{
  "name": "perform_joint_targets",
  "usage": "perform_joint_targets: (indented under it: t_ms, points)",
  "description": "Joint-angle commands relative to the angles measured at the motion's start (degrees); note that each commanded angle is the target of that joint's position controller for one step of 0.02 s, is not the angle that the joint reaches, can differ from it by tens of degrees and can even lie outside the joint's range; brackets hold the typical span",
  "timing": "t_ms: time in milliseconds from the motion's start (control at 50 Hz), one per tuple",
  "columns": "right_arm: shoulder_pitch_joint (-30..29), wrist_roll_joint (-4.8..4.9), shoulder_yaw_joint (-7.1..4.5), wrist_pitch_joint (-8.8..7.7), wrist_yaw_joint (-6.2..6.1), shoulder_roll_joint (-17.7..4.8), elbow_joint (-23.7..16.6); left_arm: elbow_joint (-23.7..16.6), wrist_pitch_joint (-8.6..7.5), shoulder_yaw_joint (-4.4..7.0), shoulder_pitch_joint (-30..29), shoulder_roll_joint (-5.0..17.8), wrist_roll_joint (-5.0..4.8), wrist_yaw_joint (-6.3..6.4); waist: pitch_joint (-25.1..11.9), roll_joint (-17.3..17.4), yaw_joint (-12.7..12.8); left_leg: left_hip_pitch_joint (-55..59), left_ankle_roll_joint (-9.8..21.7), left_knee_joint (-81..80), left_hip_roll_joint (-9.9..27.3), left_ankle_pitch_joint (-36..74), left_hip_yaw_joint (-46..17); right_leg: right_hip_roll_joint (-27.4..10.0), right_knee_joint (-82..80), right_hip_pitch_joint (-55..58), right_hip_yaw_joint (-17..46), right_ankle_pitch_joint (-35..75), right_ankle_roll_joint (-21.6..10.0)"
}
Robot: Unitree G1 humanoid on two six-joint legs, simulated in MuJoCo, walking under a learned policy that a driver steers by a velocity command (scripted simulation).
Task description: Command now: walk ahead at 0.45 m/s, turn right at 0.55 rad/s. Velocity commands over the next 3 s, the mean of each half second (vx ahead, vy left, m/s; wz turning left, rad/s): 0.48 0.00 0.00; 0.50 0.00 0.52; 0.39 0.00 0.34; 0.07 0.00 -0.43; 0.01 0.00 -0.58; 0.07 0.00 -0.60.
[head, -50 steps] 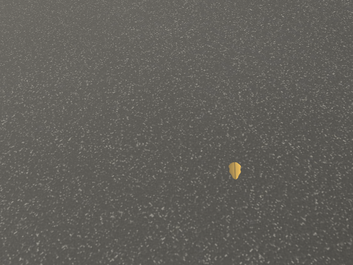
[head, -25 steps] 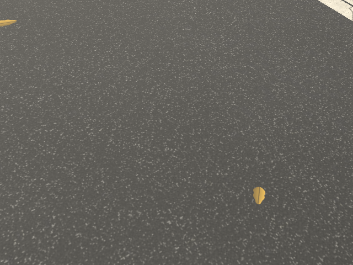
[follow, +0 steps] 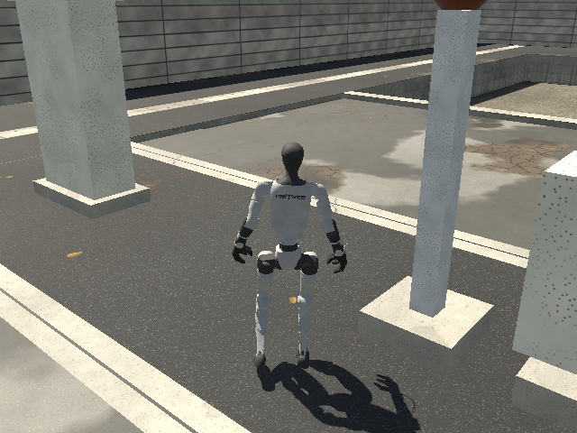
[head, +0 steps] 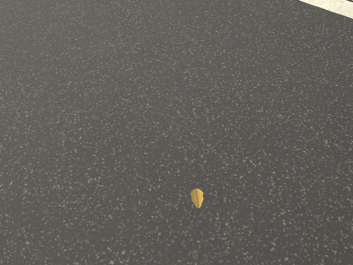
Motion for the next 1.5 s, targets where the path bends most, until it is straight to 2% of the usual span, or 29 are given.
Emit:
perform_joint_targets:
  t_ms: [20,180,300,360,400,420,440,460,480,500,520,560,660,760,860,880,900,920,960,1020,1280,1320,1360,1380,1400,1420,1440,1460,1500]
  points:
    - [-4.42,-1.45,-1.22,-2.54,-0.04,-6.93,-6.11,-4.29,-1.27,1.61,2.8,7.46,1.18,0.59,-3.91,-5.48,1.55,-20.28,1.56,-1.87,3.57,8.78,-4.9,-14.33,-21.8,17.98,24.97,1.26,-11.1]
    - [-12.0,-0.93,0.9,-0.72,1.02,-1.22,-7.33,-1.79,-2.33,1.41,6.54,7.81,0.92,2.6,-0.58,-6.0,3.67,-14.55,-1.67,-27.78,0.03,32.51,0.07,-8.69,-25.4,13.28,7.53,20.21,-6.85]
    - [-18.72,-0.07,1.57,-1.37,3.11,-1.42,-10.17,1.91,-2.02,1.84,9.99,8.56,0.99,2.63,3.45,-4.21,5.72,-18.08,2.54,-37.2,-1.49,32.06,0.13,-13.62,-25.1,23.35,5.12,21.3,-6.08]
    - [-15.34,-0.23,0.9,-1.53,3.85,-2.99,-10.11,1.99,-1.02,2.32,8.99,9.98,1.3,3.44,-0.8,-6.16,3.36,-13.22,5.42,-37.22,-5.4,24.24,2.29,-14.49,-17.05,29.2,2.47,45.81,-4.41]
    - [-4.32,-0.35,-1.05,-0.91,3.17,-6.59,-7.8,1.34,0.11,2.28,7.58,10.78,1.84,4.03,-8.78,-7.28,-2.19,0.32,8.11,-36.77,-9.9,20.84,5.38,-12.41,-0.98,29.97,-0.19,64.77,-2.17]
    - [3.78,-0.48,-2.01,-0.49,2.43,-8.76,-6.79,0.54,0.18,1.89,6.92,10.61,2.03,4.37,-13.62,-5.26,-6.62,16.23,10.81,-36.54,-6.3,23.47,-0.39,-11.39,12.64,19.34,-1.15,57.61,-0.22]
    - [10.74,-1.1,-3.56,-0.24,1.89,-14.45,-6.56,-1.59,-0.91,0.13,13.25,4.9,2.61,3.72,-22.5,8.05,-4.2,41.08,22.47,-35.57,9.56,17.72,-29.08,-2.11,38.72,-6.24,-0.75,21.83,5.04]
    - [11.45,0.26,-2.65,-0.16,1.89,-10.58,-5.74,-0.99,-2.76,-0.73,12.52,4.84,2.27,2.73,-27.62,9.38,-4.85,47.94,25.81,-45.67,14.27,8.97,-48.57,4.5,47.85,-17.15,7.62,-15.72,5.68]
    - [8.59,0.32,-2.05,0.13,1.39,-8.59,-6.16,-3.17,-4.3,-0.02,6.39,7.84,-0.37,1.73,-19.15,5.86,-5.87,42.74,22.2,-48.24,12.84,2.64,-41.95,0.31,49.19,-23.51,11.17,-12.78,4.3]
    - [5.25,0.06,-1.66,0.34,1.07,-7.33,-7.28,-4.64,-5.32,-0.36,1.96,8.15,-0.83,1.49,-12.54,0.6,-4.76,33.31,19.8,-49.74,10.94,3.18,-35.36,-2.52,44.9,-23.6,10.13,-8.39,3.27]
    - [1.95,-0.25,-1.15,0.46,0.93,-6.01,-7.94,-5.19,-5.79,-0.29,-0.38,7.78,0.44,1.67,-6.58,-3.51,-2.39,23.35,18.57,-51.37,8.66,8.63,-30.55,-4.31,38.83,-21.99,8.87,-6.02,3.26]
    - [-1.18,-1.07,-0.6,0.54,0.46,-4.8,-9.42,-5.28,-4.92,0.15,1.16,7.54,2.09,2.0,-3.63,-0.9,1.31,12.64,18.24,-54.05,5.18,18.18,-25.13,-6.41,32.53,-15.69,8.21,-3.68,4.48]
    - [-0.01,-0.15,-1.61,0.64,-0.86,-7.92,-8.83,-7.0,-3.52,-1.4,-2.67,3.55,2.74,2.65,-2.29,1.1,0.78,1.33,16.23,-54.47,0.26,26.57,-15.0,-5.72,13.42,-10.18,4.48,8.07,8.48]
    - [5.92,0.76,-1.72,2.15,-1.53,-7.96,-6.9,-8.79,-4.29,-1.13,-10.99,4.17,1.02,1.95,-3.79,3.29,-3.36,5.02,12.46,-49.34,-0.1,17.79,-18.17,-1.48,-2.36,-4.41,5.35,19.59,8.94]
    - [5.32,-0.14,-0.77,2.71,-1.47,-4.38,-7.88,-7.08,-5.35,1.71,-0.38,8.84,1.23,1.83,-8.85,4.55,3.71,8.21,7.34,-32.55,-1.11,16.5,-22.02,-4.56,-8.2,11.91,7.74,10.71,2.61]
    - [6.66,-1.3,0.71,2.44,-1.14,-0.09,-9.06,-6.57,-5.27,2.58,7.9,12.06,2.07,2.35,-17.19,-3.48,6.43,1.66,5.14,-15.79,-5.16,6.03,-16.28,-15.29,-7.78,25.97,18.16,6.49,-1.16]
    - [14.19,0.62,1.58,1.58,-0.86,1.77,-11.11,-4.22,-4.37,3.69,11.33,16.66,2.67,1.88,-21.51,-23.5,2.43,-18.37,2.26,1.6,-10.72,-11.91,-9.55,-27.12,-14.2,39.47,46.83,-6.7,-10.93]
    - [12.8,1.58,0.41,1.69,-1.17,-4.64,-9.36,-5.11,-4.13,2.8,9.81,10.89,1.89,1.72,-17.06,-15.3,4.23,-24.72,1.41,8.93,-5.72,-7.56,-10.89,-26.37,-16.65,36.42,49.21,-18.5,-10.15]
    - [2.96,0.3,-0.5,2.34,-1.32,-6.85,-10.82,-5.39,-3.62,1.31,5.24,6.6,2.13,2.06,-6.78,-5.41,5.34,-23.8,0.8,9.09,-2.14,2.45,-8.38,-20.47,-17.41,24.08,30.1,-6.93,-6.01]
    - [1.85,0.47,-0.61,3.08,-0.64,-4.11,-11.88,-3.89,-3.84,0.68,2.37,4.33,2.18,2.15,-2.35,-8.37,2.82,-19.06,0.25,3.07,0.84,7.56,-7.22,-15.44,-21.39,15.39,16.59,5.87,-4.86]
    - [-14.04,-0.28,0.96,3.08,2.37,0.7,-17.39,4.56,-2.12,2.2,6.57,9.46,-0.05,2.16,2.09,-4.07,5.69,-13.61,2.2,-29.36,-1.48,21.61,0.34,-16.24,-22.14,20.09,-3.44,30.16,-4.44]
    - [-11.63,-1.02,0.24,2.64,2.46,-0.72,-17.38,5.72,-1.47,2.32,6.44,11.18,-0.88,2.08,-0.43,-5.9,2.92,-6.86,4.5,-32.76,-4.71,18.02,2.07,-16.52,-16.13,22.17,-3.36,47.39,-3.74]
    - [1.5,-1.93,-1.85,2.46,1.49,-5.09,-13.31,6.65,-1.32,1.77,5.34,11.1,-1.37,2.1,-8.3,-5.47,-5.04,14.07,7.64,-40.34,-6.56,30.49,3.0,-12.88,-0.43,17.55,-5.13,51.81,-0.47]
    - [8.88,-3.32,-2.78,2.57,0.12,-9.97,-11.77,4.97,-2.06,0.28,5.61,7.36,0.82,2.16,-16.05,-0.13,-7.31,32.4,11.22,-35.53,5.0,56.79,-8.08,-8.69,16.25,4.31,-4.58,26.65,2.85]
    - [7.11,-4.76,-1.64,2.87,-0.88,-11.69,-13.01,5.83,-2.51,-1.89,14.56,1.19,2.37,1.14,-27.1,12.05,-1.23,47.56,21.02,-30.05,22.14,86.24,-26.45,-0.61,36.91,-9.94,3.0,-27.8,6.37]
    - [8.89,-3.82,-1.7,3.26,-0.41,-9.45,-13.22,8.53,-2.44,-0.37,15.47,7.58,-0.19,1.1,-35.0,6.8,-5.44,44.92,24.41,-34.21,23.38,76.62,-28.33,-0.17,42.34,-9.66,13.24,-27.97,6.89]
    - [5.3,-2.69,-1.28,3.24,-0.05,-7.75,-11.99,6.82,-1.94,0.55,8.86,9.88,-2.0,1.32,-25.01,4.76,-4.57,37.35,21.5,-38.17,19.17,65.25,-20.45,-3.3,41.1,-14.51,10.31,-24.24,6.92]
    - [0.67,-1.61,-0.43,2.86,-0.05,-4.88,-11.22,6.07,-1.23,0.26,5.38,8.14,-1.44,2.11,-16.31,2.1,-2.31,28.89,17.86,-41.34,15.22,55.26,-15.65,-5.68,36.31,-16.27,7.58,-19.57,7.31]
    - [-5.43,-1.92,0.61,2.27,0.18,-1.27,-10.58,7.81,1.52,0.44,7.45,6.21,-0.1,3.37,-9.64,3.07,2.18,13.05,14.8,-47.25,11.58,47.91,-8.2,-7.51,32.01,-7.54,6.38,-12.67,8.95]
Next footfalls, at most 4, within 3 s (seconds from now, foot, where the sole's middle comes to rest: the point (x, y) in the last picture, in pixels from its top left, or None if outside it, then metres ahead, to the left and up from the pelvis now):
0.42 left None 0.44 0.08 -0.77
0.88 right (214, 194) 0.73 -0.10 -0.77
1.38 left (128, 168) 0.87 0.26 -0.77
1.88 right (179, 146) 0.98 0.04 -0.77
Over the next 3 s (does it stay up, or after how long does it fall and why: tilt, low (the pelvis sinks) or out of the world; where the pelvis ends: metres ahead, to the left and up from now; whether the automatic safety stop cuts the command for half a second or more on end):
stays up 0.91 0.09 0.02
